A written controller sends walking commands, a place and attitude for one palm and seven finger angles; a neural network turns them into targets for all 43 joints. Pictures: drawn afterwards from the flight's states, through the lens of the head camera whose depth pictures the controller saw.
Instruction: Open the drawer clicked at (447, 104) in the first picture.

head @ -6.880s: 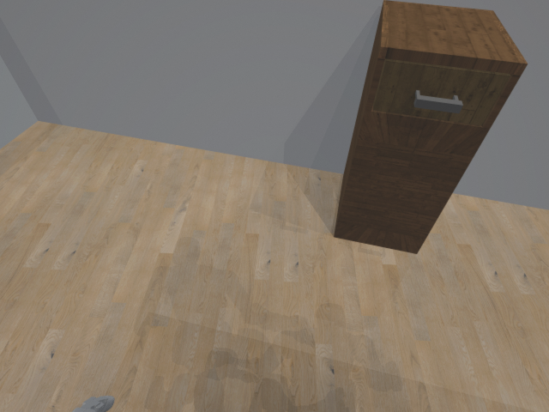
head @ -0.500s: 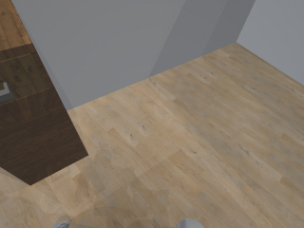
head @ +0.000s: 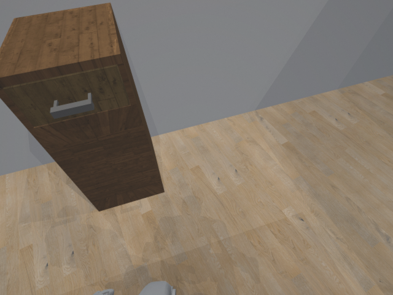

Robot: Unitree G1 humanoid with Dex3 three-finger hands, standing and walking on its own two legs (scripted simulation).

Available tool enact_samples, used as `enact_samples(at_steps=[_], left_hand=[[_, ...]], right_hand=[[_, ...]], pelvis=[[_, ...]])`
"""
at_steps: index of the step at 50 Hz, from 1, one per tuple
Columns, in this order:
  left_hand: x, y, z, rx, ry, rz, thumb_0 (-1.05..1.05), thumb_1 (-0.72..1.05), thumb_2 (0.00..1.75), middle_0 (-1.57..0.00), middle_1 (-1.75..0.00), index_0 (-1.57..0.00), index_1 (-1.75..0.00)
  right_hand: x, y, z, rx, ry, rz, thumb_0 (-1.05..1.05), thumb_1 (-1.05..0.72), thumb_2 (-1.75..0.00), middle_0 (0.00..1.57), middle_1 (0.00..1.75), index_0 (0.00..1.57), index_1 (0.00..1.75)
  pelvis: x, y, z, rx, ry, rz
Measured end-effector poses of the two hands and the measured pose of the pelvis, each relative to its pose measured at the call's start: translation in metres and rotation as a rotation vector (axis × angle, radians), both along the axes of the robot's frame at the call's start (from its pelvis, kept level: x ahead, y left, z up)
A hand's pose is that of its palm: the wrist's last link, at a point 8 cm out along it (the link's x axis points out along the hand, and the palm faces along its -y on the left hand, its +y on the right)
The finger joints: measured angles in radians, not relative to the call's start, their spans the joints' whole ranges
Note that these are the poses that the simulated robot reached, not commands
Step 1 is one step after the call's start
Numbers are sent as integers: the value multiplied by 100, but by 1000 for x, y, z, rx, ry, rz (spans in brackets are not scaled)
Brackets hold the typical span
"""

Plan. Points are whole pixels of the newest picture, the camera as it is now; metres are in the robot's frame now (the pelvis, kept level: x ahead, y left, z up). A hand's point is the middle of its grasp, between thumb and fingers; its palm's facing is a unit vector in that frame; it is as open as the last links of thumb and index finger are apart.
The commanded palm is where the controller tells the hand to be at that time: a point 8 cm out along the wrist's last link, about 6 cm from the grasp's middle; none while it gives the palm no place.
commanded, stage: turn to face it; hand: left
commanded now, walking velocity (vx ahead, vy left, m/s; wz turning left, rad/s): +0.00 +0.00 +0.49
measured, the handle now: (73, 104) +0.66 +0.42 -0.01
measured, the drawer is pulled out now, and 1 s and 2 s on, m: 0.00 0.00 0.00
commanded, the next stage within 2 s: take the last steps up to it in 0.48 s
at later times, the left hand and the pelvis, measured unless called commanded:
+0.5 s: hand out of the picture +0.01 +0.28 -0.17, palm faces +0.23 -0.95 -0.23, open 7.4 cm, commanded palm none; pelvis -0.02 +0.07 +0.00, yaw +11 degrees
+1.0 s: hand out of the picture -0.09 +0.16 -0.16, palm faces +0.34 -0.92 -0.20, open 7.3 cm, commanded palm none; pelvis +0.01 +0.02 +0.01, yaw +16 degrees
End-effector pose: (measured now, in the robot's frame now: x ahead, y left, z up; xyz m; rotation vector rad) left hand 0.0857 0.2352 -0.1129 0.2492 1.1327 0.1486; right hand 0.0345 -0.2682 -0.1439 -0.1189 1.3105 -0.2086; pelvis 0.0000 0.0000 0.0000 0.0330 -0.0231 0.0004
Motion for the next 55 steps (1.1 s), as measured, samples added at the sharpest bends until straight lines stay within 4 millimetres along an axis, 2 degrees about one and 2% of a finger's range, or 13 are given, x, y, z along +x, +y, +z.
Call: enact_samples(at_steps=[5,9,12,17,23,28,34,37,40,45,49,52,55], left_hand=[[-48,28,-19,-21,77,105,0,90,90,-20,-30,-20,-30],[-85,61,-44,-42,142,194,0,90,90,-20,-30,-20,-30],[-105,79,-49,-41,195,234,0,91,90,-20,-30,-20,-30],[-109,94,-38,-53,177,260,1,91,90,-19,-30,-20,-30],[-100,96,-27,-57,99,273,0,91,90,-19,-30,-20,-30],[-95,86,-22,-51,68,272,0,91,90,-19,-30,-20,-30],[-91,60,-15,-37,42,254,0,91,90,-19,-30,-20,-30],[-98,41,-16,-30,33,252,0,91,90,-19,-30,-20,-30],[-118,20,-12,-40,51,291,0,91,90,-20,-30,-20,-30],[-163,-8,-9,-72,177,361,0,92,90,-20,-30,-20,-30],[-188,-27,-11,-112,266,416,0,91,90,-20,-30,-20,-30],[-201,-40,-13,-148,320,459,0,91,90,-20,-30,-20,-30],[-210,-48,-15,-188,377,493,0,91,90,-20,-30,-20,-30]], right_hand=[[41,20,7,-36,-35,115,1,-91,-90,20,30,20,30],[80,49,12,-78,-116,208,1,-91,-90,20,30,20,30],[95,71,22,-89,-169,253,1,-91,-90,20,30,20,30],[95,97,37,-89,-193,282,1,-91,-90,20,30,20,30],[76,114,34,-48,-167,288,1,-91,-90,20,30,20,30],[49,112,21,-14,-116,267,1,-91,-90,20,30,20,30],[12,89,2,16,-35,234,1,-91,-90,20,30,20,30],[-4,74,-12,38,7,215,1,-91,-90,20,30,20,30],[-14,63,-14,51,61,223,1,-91,-90,20,30,20,30],[-8,51,-4,58,82,222,1,-91,-90,20,30,20,30],[5,50,-2,44,110,242,1,-91,-90,20,30,20,30],[24,57,-2,33,126,273,1,-91,-90,20,30,20,30],[55,74,-1,29,106,309,1,-91,-90,20,30,20,30]], pelvis=[[-3,17,-5,-16,6,63],[-4,39,-18,-38,13,108],[-7,50,-16,-44,8,115],[-11,62,-3,-70,0,147],[-17,67,3,-66,-8,179],[-23,61,2,-52,-7,200],[-30,44,-2,-30,0,217],[-27,31,-7,-12,2,221],[-22,22,-2,-13,-7,239],[-9,16,8,1,-6,247],[3,18,9,-12,-1,277],[15,25,7,-24,7,287],[28,35,5,-31,16,293]])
